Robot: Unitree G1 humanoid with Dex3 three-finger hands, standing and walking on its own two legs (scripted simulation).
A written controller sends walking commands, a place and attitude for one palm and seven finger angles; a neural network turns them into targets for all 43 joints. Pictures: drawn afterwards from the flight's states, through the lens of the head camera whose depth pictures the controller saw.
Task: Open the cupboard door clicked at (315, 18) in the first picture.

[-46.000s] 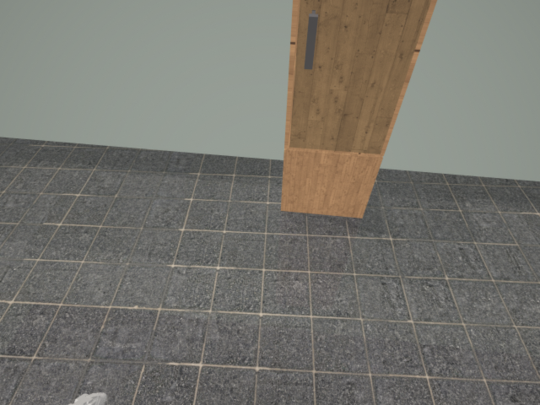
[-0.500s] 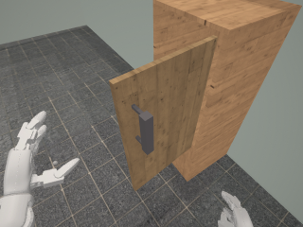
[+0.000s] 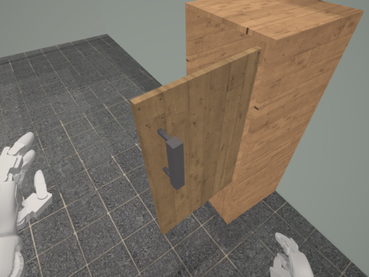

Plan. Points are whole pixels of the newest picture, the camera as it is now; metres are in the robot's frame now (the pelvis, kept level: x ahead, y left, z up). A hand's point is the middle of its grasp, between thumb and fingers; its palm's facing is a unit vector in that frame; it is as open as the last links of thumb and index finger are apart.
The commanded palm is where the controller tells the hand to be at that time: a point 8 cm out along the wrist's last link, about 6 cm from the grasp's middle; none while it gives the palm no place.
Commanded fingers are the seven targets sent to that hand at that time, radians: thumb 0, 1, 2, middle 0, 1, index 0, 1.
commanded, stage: draw the hand back to the body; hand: left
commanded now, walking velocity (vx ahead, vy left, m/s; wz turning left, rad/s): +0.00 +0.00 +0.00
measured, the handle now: (170, 159) +0.35 +0.09 +0.08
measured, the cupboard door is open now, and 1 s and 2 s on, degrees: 96 96 96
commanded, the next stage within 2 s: step back with the hand held close in 0.12 s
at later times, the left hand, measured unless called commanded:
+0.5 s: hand (43, 206) +0.17 +0.26 +0.15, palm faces +0.35 -0.79 -0.50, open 7.4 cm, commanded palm +0.12 +0.30 +0.17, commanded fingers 0.00 0.90 0.90 -0.20 -0.30 -0.20 -0.30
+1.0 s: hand out of the picture +0.10 +0.28 +0.15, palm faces +0.43 -0.79 -0.44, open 7.4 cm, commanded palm +0.03 +0.33 +0.17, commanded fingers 0.00 0.90 0.90 -0.20 -0.30 -0.20 -0.30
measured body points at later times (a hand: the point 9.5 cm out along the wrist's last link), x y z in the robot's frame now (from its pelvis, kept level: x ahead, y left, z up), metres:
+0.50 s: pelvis -0.03 +0.01 +0.00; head -0.01 -0.01 +0.45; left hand +0.15 +0.30 +0.17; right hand +0.15 -0.24 -0.09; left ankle -0.03 +0.11 -0.75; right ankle -0.01 -0.11 -0.75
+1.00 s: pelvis -0.11 +0.03 -0.03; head -0.09 +0.05 +0.42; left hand +0.07 +0.32 +0.17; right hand +0.05 -0.21 -0.10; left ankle -0.03 +0.11 -0.74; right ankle -0.01 -0.11 -0.74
